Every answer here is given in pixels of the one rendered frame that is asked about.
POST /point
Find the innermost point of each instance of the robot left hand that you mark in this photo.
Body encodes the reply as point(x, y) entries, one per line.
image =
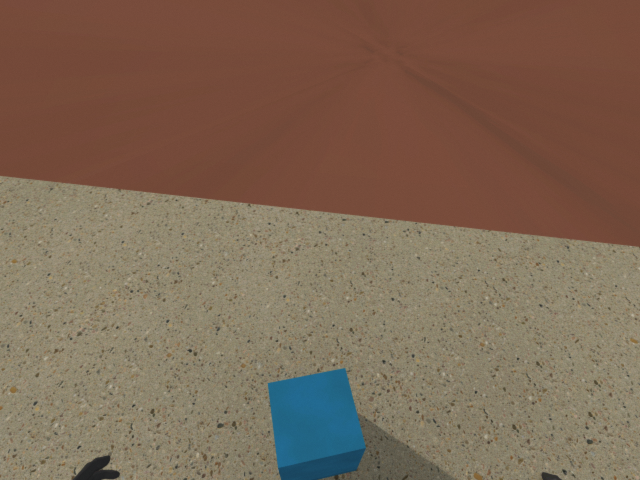
point(91, 471)

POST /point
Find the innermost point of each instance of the carton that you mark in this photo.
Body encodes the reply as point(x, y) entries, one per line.
point(316, 427)

